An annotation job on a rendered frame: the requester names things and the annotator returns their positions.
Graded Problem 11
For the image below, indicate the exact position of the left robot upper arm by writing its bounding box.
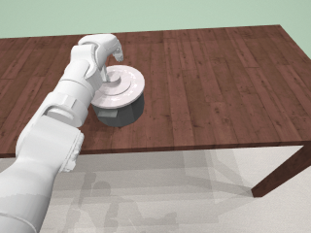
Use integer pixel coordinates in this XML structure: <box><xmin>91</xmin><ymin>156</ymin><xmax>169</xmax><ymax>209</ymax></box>
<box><xmin>0</xmin><ymin>115</ymin><xmax>85</xmax><ymax>233</ymax></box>

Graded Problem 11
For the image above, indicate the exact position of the left robot hand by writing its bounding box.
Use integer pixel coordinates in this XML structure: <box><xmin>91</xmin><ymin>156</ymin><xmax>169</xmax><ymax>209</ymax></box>
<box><xmin>78</xmin><ymin>33</ymin><xmax>123</xmax><ymax>83</ymax></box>

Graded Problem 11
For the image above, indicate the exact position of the table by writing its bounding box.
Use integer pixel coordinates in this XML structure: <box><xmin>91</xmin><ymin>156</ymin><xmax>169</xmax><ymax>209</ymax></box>
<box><xmin>0</xmin><ymin>24</ymin><xmax>311</xmax><ymax>198</ymax></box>

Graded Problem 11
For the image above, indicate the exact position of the left robot forearm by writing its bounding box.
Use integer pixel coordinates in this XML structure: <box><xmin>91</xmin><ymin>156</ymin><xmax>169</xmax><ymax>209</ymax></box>
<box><xmin>16</xmin><ymin>40</ymin><xmax>107</xmax><ymax>158</ymax></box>

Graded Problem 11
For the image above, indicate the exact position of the lid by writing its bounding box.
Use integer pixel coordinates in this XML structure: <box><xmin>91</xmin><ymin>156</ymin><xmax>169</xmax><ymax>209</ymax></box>
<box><xmin>90</xmin><ymin>65</ymin><xmax>145</xmax><ymax>109</ymax></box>

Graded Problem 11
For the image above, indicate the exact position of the pot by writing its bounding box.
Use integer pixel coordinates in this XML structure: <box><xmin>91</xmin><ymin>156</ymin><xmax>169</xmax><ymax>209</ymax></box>
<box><xmin>90</xmin><ymin>92</ymin><xmax>145</xmax><ymax>127</ymax></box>

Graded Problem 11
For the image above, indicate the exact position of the knob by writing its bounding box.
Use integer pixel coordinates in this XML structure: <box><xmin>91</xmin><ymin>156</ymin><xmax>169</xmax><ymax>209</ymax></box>
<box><xmin>107</xmin><ymin>71</ymin><xmax>121</xmax><ymax>86</ymax></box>

